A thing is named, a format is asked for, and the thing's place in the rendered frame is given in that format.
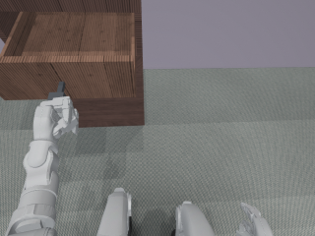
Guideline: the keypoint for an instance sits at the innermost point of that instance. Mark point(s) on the drawer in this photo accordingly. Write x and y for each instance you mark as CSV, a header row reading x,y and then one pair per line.
x,y
93,53

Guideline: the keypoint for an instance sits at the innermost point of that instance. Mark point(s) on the cabinet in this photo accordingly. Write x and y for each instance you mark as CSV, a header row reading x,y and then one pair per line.
x,y
93,112

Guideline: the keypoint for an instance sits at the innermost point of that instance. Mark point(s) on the robot left forearm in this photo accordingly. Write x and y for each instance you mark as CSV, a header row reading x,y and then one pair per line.
x,y
36,207

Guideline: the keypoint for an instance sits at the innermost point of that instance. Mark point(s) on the handle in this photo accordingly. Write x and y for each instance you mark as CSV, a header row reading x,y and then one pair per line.
x,y
60,92

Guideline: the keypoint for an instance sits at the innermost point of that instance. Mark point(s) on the right robot hand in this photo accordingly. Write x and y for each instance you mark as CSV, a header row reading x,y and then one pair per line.
x,y
259,225

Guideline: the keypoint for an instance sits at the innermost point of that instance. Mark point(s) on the robot right thigh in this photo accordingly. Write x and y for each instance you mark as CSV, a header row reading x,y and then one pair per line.
x,y
190,219

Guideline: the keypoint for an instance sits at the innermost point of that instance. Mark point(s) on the robot left thigh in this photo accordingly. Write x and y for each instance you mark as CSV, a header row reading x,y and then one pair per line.
x,y
114,219

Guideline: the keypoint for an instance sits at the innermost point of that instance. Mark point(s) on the left robot hand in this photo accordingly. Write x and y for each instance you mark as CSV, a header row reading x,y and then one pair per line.
x,y
49,113

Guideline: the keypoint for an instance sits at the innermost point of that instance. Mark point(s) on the robot thigh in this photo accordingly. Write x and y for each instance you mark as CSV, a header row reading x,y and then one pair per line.
x,y
190,219
114,219

